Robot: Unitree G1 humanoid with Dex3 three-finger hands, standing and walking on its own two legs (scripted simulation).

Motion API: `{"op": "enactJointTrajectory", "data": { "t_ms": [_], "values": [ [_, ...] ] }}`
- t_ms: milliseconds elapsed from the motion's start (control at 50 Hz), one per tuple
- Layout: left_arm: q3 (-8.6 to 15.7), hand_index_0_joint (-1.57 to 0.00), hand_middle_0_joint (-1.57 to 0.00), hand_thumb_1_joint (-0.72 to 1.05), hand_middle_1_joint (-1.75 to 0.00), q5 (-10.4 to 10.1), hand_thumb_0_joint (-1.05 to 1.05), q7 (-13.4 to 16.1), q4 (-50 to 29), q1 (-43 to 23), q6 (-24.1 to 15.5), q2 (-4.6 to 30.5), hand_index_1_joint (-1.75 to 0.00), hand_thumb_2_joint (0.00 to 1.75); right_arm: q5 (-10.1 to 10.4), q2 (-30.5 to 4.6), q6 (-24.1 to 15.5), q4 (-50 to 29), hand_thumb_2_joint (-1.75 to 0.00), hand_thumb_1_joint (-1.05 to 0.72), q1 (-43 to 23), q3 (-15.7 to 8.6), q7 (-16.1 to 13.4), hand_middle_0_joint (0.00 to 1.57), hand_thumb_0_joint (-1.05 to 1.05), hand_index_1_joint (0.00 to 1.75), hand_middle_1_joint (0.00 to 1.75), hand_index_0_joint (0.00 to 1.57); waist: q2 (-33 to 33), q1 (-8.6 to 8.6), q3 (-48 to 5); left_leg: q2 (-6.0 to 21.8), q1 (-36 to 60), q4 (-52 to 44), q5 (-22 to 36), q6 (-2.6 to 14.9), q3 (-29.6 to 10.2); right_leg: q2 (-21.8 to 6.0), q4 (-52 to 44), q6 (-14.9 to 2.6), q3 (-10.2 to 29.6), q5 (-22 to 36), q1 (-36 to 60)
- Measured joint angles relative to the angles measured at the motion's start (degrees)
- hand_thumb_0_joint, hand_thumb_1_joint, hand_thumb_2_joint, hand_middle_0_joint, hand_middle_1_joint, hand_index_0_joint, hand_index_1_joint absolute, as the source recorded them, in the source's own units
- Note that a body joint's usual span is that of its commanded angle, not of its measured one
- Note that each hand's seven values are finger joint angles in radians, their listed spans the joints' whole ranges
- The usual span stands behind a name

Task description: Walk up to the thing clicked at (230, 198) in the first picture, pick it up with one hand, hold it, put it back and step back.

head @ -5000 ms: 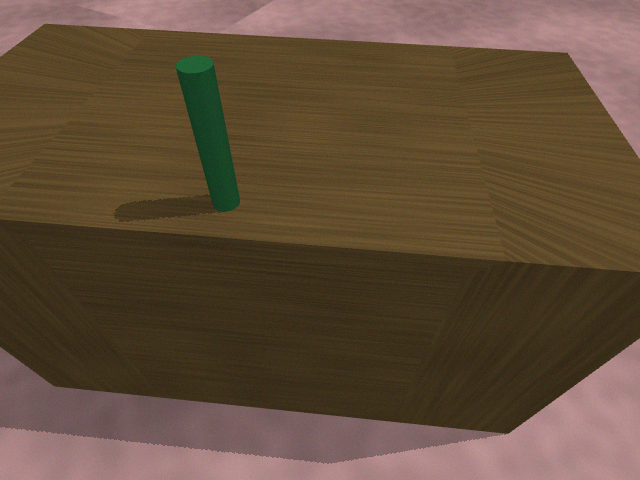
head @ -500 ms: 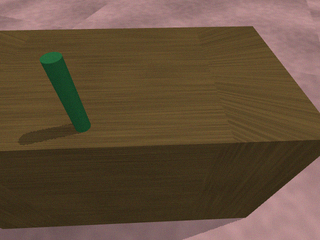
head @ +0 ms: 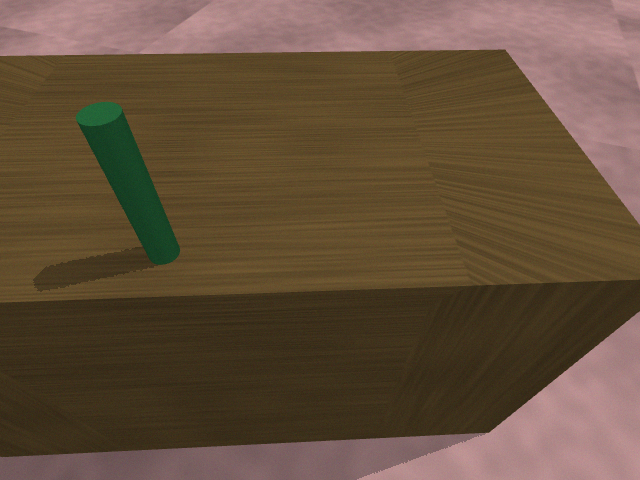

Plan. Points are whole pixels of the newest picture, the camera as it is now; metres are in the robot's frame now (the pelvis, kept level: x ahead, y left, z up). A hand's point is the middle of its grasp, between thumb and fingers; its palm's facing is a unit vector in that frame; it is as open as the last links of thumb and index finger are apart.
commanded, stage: stand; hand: left
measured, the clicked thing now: (137, 195) +0.42 +0.23 +0.13
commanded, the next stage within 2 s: rise first in 0.76 s
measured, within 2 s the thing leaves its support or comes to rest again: neither
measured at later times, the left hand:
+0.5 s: hand out of the picture +0.07 +0.26 -0.16, palm faces -0.03 -0.94 -0.34, open 7.4 cm
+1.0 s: hand out of the picture +0.12 +0.24 -0.15, palm faces +0.10 -0.95 -0.31, open 8.7 cm
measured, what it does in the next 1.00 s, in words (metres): stands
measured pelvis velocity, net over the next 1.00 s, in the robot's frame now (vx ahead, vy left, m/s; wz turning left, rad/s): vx -0.01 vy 0.00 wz -0.01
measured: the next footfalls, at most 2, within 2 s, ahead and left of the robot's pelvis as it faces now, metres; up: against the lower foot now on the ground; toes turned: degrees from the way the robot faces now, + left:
none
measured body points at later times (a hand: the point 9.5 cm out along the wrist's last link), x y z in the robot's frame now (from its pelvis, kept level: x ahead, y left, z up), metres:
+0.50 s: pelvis +0.00 +0.00 +0.00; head +0.02 +0.00 +0.45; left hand +0.08 +0.30 -0.13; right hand +0.08 -0.30 -0.13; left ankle +0.00 +0.13 -0.75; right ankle -0.02 -0.13 -0.75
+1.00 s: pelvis -0.01 +0.00 -0.01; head +0.03 +0.00 +0.44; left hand +0.12 +0.29 -0.12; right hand +0.12 -0.29 -0.13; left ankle +0.00 +0.13 -0.75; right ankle -0.02 -0.13 -0.75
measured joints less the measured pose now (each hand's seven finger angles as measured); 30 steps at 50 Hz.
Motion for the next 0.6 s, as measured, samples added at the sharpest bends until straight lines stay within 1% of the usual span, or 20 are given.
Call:
{"op": "enactJointTrajectory", "data": {
  "t_ms": [600],
  "values": [
    [0.05, -0.2, -0.21, 0.9, -0.3, 0.04, 0.01, 0.15, -0.35, 0.17, 0.09, 0.02, -0.3, 0.9, 0.01, 0.09, -0.03, -0.26, -0.9, -0.91, -0.36, -0.13, -0.09, 0.2, 0.0, 0.3, 0.3, 0.2, -0.16, 0.11, 0.02, -0.19, 0.73, -0.18, -0.3, 0.25, 0.48, -0.23, -0.18, 0.27, 0.44, -0.17, 0.58]
  ]
}}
